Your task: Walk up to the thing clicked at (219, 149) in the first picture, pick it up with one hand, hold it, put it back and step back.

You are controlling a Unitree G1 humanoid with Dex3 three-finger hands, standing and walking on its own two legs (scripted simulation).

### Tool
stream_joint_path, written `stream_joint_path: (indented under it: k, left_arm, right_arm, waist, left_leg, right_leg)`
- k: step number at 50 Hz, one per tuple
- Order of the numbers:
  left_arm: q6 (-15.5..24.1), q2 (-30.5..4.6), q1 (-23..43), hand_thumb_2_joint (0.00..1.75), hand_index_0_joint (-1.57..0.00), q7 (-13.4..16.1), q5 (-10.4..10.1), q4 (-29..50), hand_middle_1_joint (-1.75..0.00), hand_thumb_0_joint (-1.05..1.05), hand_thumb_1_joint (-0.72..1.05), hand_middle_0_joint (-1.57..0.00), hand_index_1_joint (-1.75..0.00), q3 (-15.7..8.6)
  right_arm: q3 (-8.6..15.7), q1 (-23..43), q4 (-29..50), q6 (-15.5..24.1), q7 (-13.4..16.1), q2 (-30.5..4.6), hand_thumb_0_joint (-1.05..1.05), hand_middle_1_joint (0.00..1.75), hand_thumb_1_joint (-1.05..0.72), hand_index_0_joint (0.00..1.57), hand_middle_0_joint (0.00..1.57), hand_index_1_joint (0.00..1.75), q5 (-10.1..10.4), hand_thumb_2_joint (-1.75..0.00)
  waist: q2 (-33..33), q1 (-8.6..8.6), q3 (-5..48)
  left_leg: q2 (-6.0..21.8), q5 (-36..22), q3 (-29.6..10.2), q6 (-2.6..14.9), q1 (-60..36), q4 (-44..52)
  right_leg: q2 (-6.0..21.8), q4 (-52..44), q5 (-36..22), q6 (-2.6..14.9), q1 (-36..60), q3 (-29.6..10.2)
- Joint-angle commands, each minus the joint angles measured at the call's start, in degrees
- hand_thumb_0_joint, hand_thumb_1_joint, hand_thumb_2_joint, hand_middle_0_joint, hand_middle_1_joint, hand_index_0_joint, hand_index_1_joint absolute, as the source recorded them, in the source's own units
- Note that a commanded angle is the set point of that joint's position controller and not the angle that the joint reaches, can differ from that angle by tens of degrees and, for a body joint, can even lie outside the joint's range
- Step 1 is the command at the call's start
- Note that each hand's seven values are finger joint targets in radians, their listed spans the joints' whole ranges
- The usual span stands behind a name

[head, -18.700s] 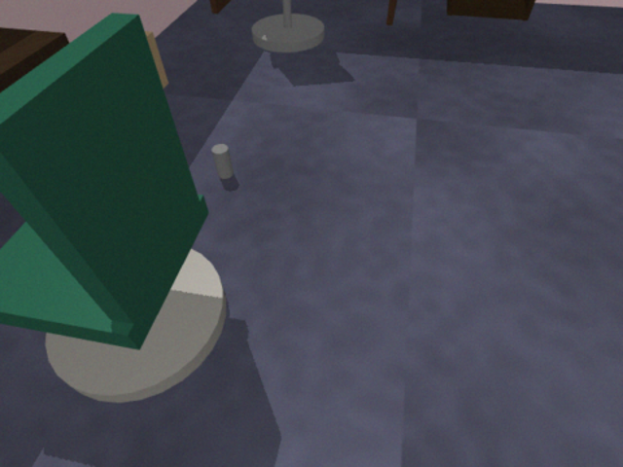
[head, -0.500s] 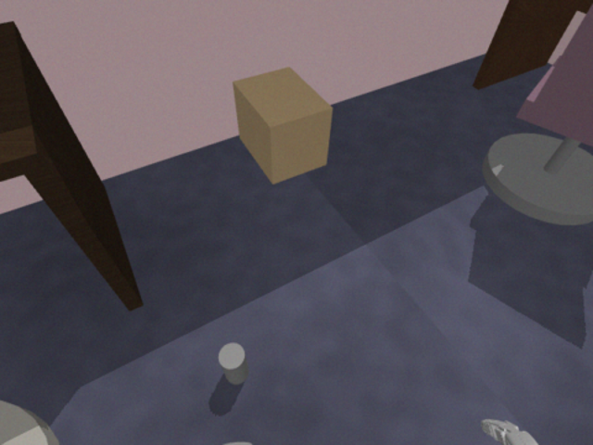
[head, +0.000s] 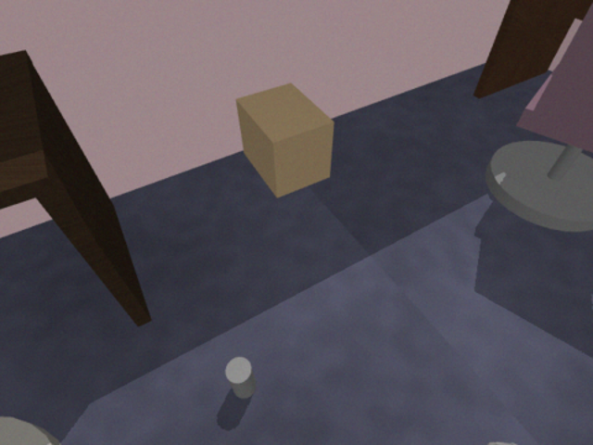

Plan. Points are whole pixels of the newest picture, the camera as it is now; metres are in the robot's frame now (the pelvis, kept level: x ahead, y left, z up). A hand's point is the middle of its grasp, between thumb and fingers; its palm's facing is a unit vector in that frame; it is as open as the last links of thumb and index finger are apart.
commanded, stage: walk up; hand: left
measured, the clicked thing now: (241, 378) +0.43 +0.19 -0.70
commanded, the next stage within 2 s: stand in 0.42 s
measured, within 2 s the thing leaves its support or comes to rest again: neither
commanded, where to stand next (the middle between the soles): +0.08 -0.01 m, yaw -2 degrees
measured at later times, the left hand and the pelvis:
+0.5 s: hand out of the picture +0.09 +0.25 -0.15, palm faces -0.01 -0.94 -0.34, open 7.4 cm; pelvis +0.01 +0.00 +0.00, yaw +0 degrees
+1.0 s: hand out of the picture +0.10 +0.24 -0.15, palm faces -0.03 -0.94 -0.34, open 7.4 cm; pelvis +0.02 -0.01 +0.00, yaw +0 degrees
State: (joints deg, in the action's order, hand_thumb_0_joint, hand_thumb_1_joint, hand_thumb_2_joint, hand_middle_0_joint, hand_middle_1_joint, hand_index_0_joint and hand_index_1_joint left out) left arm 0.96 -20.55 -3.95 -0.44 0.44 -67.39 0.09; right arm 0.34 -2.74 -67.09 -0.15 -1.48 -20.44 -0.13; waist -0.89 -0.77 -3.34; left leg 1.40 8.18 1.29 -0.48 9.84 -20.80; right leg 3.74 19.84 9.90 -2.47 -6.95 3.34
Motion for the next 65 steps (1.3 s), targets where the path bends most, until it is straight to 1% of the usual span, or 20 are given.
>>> stream_joint_path:
  k: [1,4,8,13,18,22,24,25,29,32,35,39,43,45,54,58,59,61,63,65]
  left_arm:
    - [0.84,-12.39,2.89,0.90,-0.20,0.62,0.01,3.46,-0.30,0.00,0.90,-0.20,-0.30,-2.69]
    - [0.72,-12.06,3.00,0.90,-0.20,0.61,0.03,3.48,-0.30,0.00,0.90,-0.20,-0.30,-2.80]
    - [0.76,-11.93,2.44,0.90,-0.20,0.63,0.06,3.56,-0.30,0.00,0.90,-0.20,-0.30,-2.91]
    - [0.83,-11.96,3.20,0.90,-0.20,0.71,0.13,3.82,-0.30,0.00,0.90,-0.20,-0.30,-2.99]
    - [0.80,-11.89,2.75,0.90,-0.20,0.71,0.28,4.19,-0.30,0.00,0.90,-0.20,-0.30,-3.09]
    - [0.77,-11.41,2.01,0.90,-0.20,0.61,0.11,4.06,-0.30,0.00,0.90,-0.20,-0.30,-2.91]
    - [0.62,-11.25,2.16,0.90,-0.20,0.54,0.22,4.32,-0.30,0.00,0.90,-0.20,-0.30,-2.85]
    - [0.68,-11.65,1.72,0.90,-0.20,0.56,0.21,4.41,-0.30,0.00,0.90,-0.20,-0.30,-2.97]
    - [0.66,-11.53,1.44,0.90,-0.20,0.50,0.21,4.39,-0.30,0.00,0.90,-0.20,-0.30,-2.76]
    - [0.89,-11.72,1.44,0.90,-0.20,0.53,0.21,4.90,-0.30,0.00,0.90,-0.20,-0.30,-2.71]
    - [0.79,-11.68,1.24,0.90,-0.20,0.57,0.20,4.82,-0.30,0.00,0.90,-0.20,-0.30,-2.69]
    - [0.80,-11.78,0.93,0.90,-0.20,0.50,0.21,5.08,-0.30,0.00,0.90,-0.20,-0.30,-2.66]
    - [0.86,-11.78,1.19,0.90,-0.20,0.59,0.05,5.40,-0.30,0.00,0.90,-0.20,-0.30,-2.58]
    - [0.77,-11.66,0.63,0.90,-0.20,0.59,0.16,5.18,-0.30,0.00,0.90,-0.20,-0.30,-2.54]
    - [0.80,-11.98,0.16,0.90,-0.20,0.68,0.18,5.55,-0.30,0.00,0.90,-0.20,-0.30,-2.60]
    - [0.64,-12.06,0.88,0.90,-0.20,0.64,0.13,5.69,-0.30,0.00,0.90,-0.20,-0.30,-2.71]
    - [0.60,-11.89,0.28,0.90,-0.20,0.66,0.16,5.59,-0.30,0.00,0.90,-0.20,-0.30,-2.68]
    - [0.68,-12.14,0.67,0.90,-0.20,0.69,0.27,5.74,-0.30,0.00,0.90,-0.20,-0.30,-2.71]
    - [0.70,-11.93,0.34,0.90,-0.20,0.68,0.18,5.79,-0.30,0.00,0.90,-0.20,-0.30,-2.65]
    - [0.78,-12.24,0.49,0.90,-0.20,0.74,0.09,5.78,-0.30,0.00,0.90,-0.20,-0.30,-2.75]
  right_arm:
    - [2.14,3.49,3.59,1.22,0.99,-12.22,0.00,0.30,-0.90,0.20,0.20,0.30,0.04,-0.90]
    - [2.22,2.89,3.43,1.24,1.06,-12.30,0.00,0.30,-0.90,0.20,0.20,0.30,-0.10,-0.90]
    - [2.16,2.66,3.74,1.25,1.07,-12.09,0.00,0.30,-0.90,0.20,0.20,0.30,-0.05,-0.90]
    - [2.30,1.81,3.75,1.09,1.05,-11.96,0.00,0.30,-0.90,0.20,0.20,0.30,-0.06,-0.90]
    - [2.43,1.61,3.88,1.13,1.15,-12.15,0.00,0.30,-0.90,0.20,0.20,0.30,-0.19,-0.90]
    - [2.00,1.22,4.24,1.67,1.38,-11.51,0.00,0.30,-0.90,0.20,0.20,0.30,-0.64,-0.90]
    - [2.14,1.15,4.14,1.81,1.53,-12.21,0.00,0.30,-0.90,0.20,0.20,0.30,-0.59,-0.90]
    - [2.13,1.22,4.28,1.82,1.52,-11.96,0.00,0.30,-0.90,0.20,0.20,0.30,-0.61,-0.90]
    - [2.04,1.24,4.55,1.75,1.47,-11.83,0.00,0.30,-0.90,0.20,0.20,0.30,-0.44,-0.90]
    - [2.14,1.24,4.64,1.84,1.47,-11.89,0.00,0.30,-0.90,0.20,0.20,0.30,-0.44,-0.90]
    - [2.08,1.09,4.58,1.69,1.51,-11.85,0.00,0.30,-0.90,0.20,0.20,0.30,-0.45,-0.90]
    - [1.79,1.28,4.85,1.81,1.50,-11.58,0.00,0.30,-0.90,0.20,0.20,0.30,-0.38,-0.90]
    - [1.91,1.15,4.62,1.85,1.56,-11.89,0.00,0.30,-0.90,0.20,0.20,0.30,-0.38,-0.90]
    - [1.85,1.31,4.66,1.78,1.61,-11.93,0.00,0.30,-0.90,0.20,0.20,0.30,-0.37,-0.90]
    - [1.84,1.28,4.73,1.82,1.62,-11.88,0.00,0.30,-0.90,0.20,0.20,0.30,-0.39,-0.90]
    - [1.69,0.67,4.56,1.76,1.68,-11.90,0.00,0.30,-0.90,0.20,0.20,0.30,-0.40,-0.90]
    - [1.80,1.49,4.74,1.73,1.67,-12.06,0.00,0.30,-0.90,0.20,0.20,0.30,-0.39,-0.90]
    - [1.74,0.49,4.79,1.68,1.66,-11.81,0.00,0.30,-0.90,0.20,0.20,0.30,-0.41,-0.90]
    - [1.75,0.62,4.75,1.78,1.63,-12.15,0.00,0.30,-0.90,0.20,0.20,0.30,-0.37,-0.90]
    - [1.76,0.48,4.83,1.72,1.68,-11.67,0.00,0.30,-0.90,0.20,0.20,0.30,-0.40,-0.90]
  waist:
    - [1.08,0.22,5.10]
    - [0.06,0.38,5.07]
    - [0.10,0.27,5.04]
    - [0.96,0.87,4.30]
    - [0.41,0.72,6.02]
    - [1.15,0.94,5.91]
    - [-0.04,0.99,5.18]
    - [0.45,0.77,5.96]
    - [1.06,1.09,4.45]
    - [1.10,1.17,5.69]
    - [0.45,1.22,4.89]
    - [0.58,1.08,4.87]
    - [0.77,1.03,5.94]
    - [0.37,0.91,5.06]
    - [1.01,0.75,6.21]
    - [1.03,0.94,4.43]
    - [1.02,0.59,4.73]
    - [1.34,1.04,5.02]
    - [0.69,0.78,5.60]
    - [1.57,0.97,5.27]
  left_leg:
    - [6.03,0.27,-6.25,1.54,-0.65,4.94]
    - [6.29,1.65,-6.69,1.46,0.13,5.82]
    - [6.13,0.52,-6.60,1.52,-0.12,5.32]
    - [5.78,-0.12,-6.30,1.38,-0.44,4.74]
    - [5.99,-0.86,-5.96,1.61,-1.01,4.40]
    - [6.72,-5.27,-6.22,0.99,-2.43,4.82]
    - [6.72,-3.67,-6.31,0.87,-1.75,5.36]
    - [6.83,-5.45,-6.14,1.05,-2.41,4.83]
    - [6.52,-2.42,-6.16,0.76,-2.17,5.53]
    - [6.73,-5.84,-5.81,0.81,-3.59,4.59]
    - [6.52,-4.22,-5.47,0.81,-2.67,4.65]
    - [6.59,-5.07,-5.46,0.65,-3.00,5.06]
    - [7.05,-8.56,-5.41,0.72,-4.08,4.34]
    - [6.65,-6.51,-5.20,0.62,-3.11,4.66]
    - [6.96,-9.19,-4.90,0.67,-4.68,4.19]
    - [6.77,-6.45,-5.05,0.48,-3.03,5.25]
    - [6.91,-6.52,-5.05,0.56,-4.04,5.03]
    - [6.81,-6.66,-4.88,0.70,-3.64,4.89]
    - [6.94,-8.39,-4.87,0.67,-4.43,4.64]
    - [6.94,-8.30,-4.92,0.62,-4.31,4.66]
  right_leg:
    - [4.80,-4.13,-1.01,2.81,-0.13,-4.76]
    - [4.54,-3.93,-0.65,2.91,0.39,-4.52]
    - [4.55,-4.29,-1.01,2.76,0.48,-4.53]
    - [4.65,-5.02,-0.93,2.78,-0.37,-4.83]
    - [4.76,-4.40,-2.18,2.87,0.82,-4.57]
    - [4.88,-4.30,-2.99,2.43,0.64,-4.89]
    - [4.83,-4.47,-2.35,2.44,0.76,-4.84]
    - [4.97,-4.18,-3.41,2.51,1.19,-4.88]
    - [4.58,-5.05,-0.80,2.35,-0.18,-4.65]
    - [4.84,-5.00,-2.97,2.48,0.22,-4.92]
    - [4.97,-5.44,-2.60,2.50,0.42,-5.12]
    - [4.81,-4.90,-3.66,2.47,0.45,-4.86]
    - [4.96,-4.74,-5.53,2.52,1.35,-4.89]
    - [4.93,-5.23,-4.99,2.44,1.44,-4.95]
    - [5.12,-4.89,-7.62,2.66,2.02,-4.85]
    - [4.92,-5.09,-4.87,2.62,1.90,-4.87]
    - [4.78,-5.20,-4.49,2.67,1.24,-4.64]
    - [4.92,-5.38,-4.98,2.71,1.62,-4.77]
    - [5.00,-5.08,-6.66,2.67,2.30,-4.79]
    - [4.87,-5.09,-5.89,2.60,1.71,-4.52]
